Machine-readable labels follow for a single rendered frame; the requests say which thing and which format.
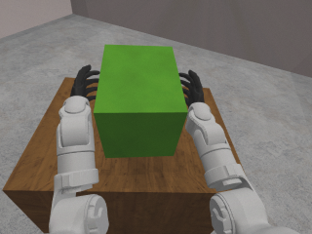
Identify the robot right upper arm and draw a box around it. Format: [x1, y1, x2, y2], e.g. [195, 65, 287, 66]
[210, 187, 300, 234]

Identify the robot left upper arm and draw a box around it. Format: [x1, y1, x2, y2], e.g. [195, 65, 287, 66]
[43, 194, 109, 234]

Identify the pedestal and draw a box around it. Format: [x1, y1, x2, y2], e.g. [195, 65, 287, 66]
[2, 77, 245, 234]

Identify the robot left forearm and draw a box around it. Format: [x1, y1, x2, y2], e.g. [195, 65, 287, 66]
[49, 96, 99, 233]

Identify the carton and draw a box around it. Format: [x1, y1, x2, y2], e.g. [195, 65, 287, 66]
[94, 44, 188, 158]

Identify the left robot hand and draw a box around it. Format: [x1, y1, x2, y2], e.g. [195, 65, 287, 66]
[70, 64, 100, 101]

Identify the right robot hand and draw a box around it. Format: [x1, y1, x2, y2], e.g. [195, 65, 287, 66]
[178, 69, 205, 109]

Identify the robot right forearm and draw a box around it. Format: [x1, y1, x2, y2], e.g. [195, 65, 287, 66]
[185, 102, 268, 221]

